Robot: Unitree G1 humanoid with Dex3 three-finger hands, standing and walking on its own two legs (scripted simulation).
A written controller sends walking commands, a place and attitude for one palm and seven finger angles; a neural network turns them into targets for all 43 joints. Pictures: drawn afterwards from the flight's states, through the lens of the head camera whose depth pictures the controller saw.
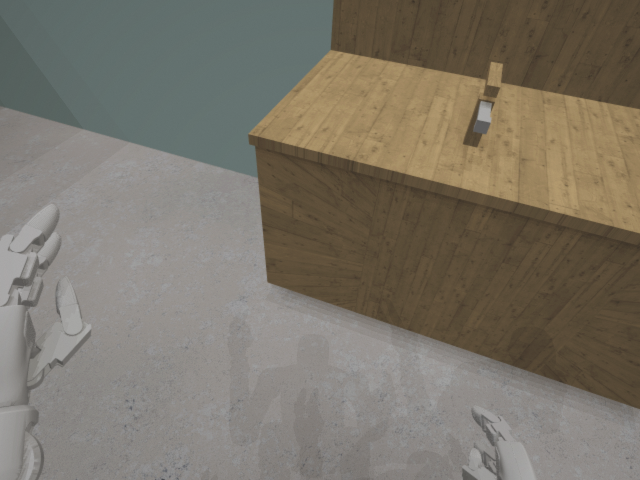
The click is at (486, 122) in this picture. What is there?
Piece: tap's lever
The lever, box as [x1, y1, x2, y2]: [473, 115, 490, 133]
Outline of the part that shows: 478,115 473,131 486,133 490,123 490,117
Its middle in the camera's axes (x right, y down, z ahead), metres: +0.35 -0.25 +0.83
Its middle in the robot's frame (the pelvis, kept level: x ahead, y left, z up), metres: +0.81 -0.30 +0.06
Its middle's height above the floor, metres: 0.84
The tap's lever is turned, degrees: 0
